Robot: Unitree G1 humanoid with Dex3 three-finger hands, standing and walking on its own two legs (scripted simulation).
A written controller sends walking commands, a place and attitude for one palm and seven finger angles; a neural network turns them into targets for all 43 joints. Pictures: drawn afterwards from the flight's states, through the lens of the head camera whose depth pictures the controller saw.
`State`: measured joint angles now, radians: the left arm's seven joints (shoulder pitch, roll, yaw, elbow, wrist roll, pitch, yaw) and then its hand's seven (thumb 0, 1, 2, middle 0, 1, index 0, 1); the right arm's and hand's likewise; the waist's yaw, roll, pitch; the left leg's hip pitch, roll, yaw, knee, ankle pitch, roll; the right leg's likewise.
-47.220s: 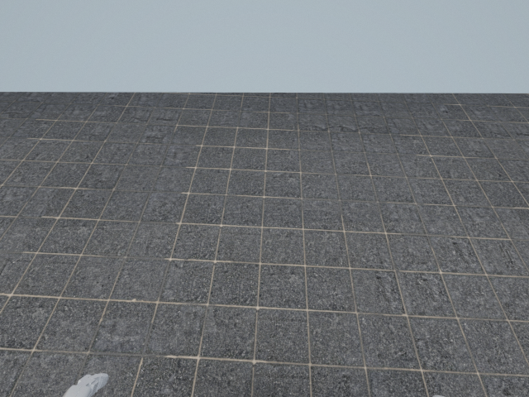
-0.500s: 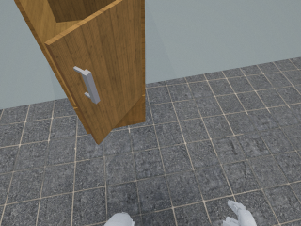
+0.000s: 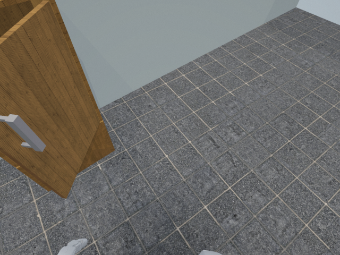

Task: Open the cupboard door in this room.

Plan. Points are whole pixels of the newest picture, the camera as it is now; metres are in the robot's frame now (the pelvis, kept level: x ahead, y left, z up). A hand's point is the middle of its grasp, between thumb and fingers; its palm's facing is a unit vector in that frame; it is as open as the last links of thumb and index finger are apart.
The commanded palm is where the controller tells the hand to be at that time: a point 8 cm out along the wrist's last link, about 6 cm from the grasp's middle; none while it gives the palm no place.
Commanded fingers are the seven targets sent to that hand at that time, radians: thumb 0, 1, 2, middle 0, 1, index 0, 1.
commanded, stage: walk to a spot facing it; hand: left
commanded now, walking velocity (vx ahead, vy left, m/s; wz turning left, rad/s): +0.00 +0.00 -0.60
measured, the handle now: (20, 133) +0.39 +0.41 +0.02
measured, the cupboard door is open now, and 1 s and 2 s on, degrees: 43 43 43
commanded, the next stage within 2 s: none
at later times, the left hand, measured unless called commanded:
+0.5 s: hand out of the picture +0.13 +0.19 -0.18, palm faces -0.22 -0.95 -0.20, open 7.4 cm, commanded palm none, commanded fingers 0.00 0.90 0.90 -0.20 -0.30 -0.20 -0.30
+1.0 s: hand (171, 194) +0.30 +0.01 -0.15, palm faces -0.55 -0.80 -0.24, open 7.4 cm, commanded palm none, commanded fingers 0.00 0.90 0.90 -0.20 -0.30 -0.20 -0.30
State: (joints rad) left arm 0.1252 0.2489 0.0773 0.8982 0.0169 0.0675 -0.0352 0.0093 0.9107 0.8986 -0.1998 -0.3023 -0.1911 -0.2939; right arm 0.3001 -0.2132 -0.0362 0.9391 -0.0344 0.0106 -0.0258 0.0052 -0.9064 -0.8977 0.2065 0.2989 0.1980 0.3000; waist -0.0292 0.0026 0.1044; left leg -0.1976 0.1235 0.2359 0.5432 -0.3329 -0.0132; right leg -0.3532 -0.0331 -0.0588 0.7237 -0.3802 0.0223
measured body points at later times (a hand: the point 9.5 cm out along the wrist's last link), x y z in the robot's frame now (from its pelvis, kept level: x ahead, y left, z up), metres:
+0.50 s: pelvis +0.01 +0.01 +0.00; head +0.05 +0.02 +0.44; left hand +0.14 +0.24 -0.16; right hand +0.05 -0.26 -0.13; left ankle +0.06 +0.12 -0.74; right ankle -0.01 -0.11 -0.72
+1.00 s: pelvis +0.09 -0.09 +0.00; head +0.12 -0.13 +0.45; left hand +0.32 +0.05 -0.13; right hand -0.06 -0.30 -0.15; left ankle +0.14 +0.05 -0.65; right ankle +0.05 -0.17 -0.73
